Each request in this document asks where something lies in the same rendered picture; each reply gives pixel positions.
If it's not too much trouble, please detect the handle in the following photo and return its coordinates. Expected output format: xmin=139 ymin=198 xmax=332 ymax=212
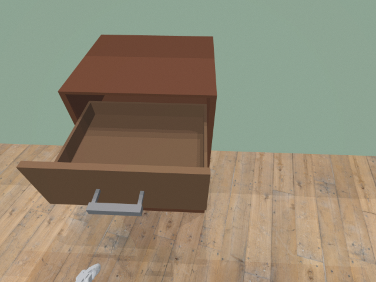
xmin=86 ymin=189 xmax=145 ymax=216

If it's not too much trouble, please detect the cabinet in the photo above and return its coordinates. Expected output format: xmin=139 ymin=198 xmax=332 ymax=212
xmin=58 ymin=35 xmax=217 ymax=213

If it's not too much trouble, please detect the robot left hand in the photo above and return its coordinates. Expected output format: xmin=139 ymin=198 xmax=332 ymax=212
xmin=75 ymin=264 xmax=100 ymax=282

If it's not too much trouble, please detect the drawer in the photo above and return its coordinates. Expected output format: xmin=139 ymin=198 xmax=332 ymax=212
xmin=16 ymin=101 xmax=210 ymax=210

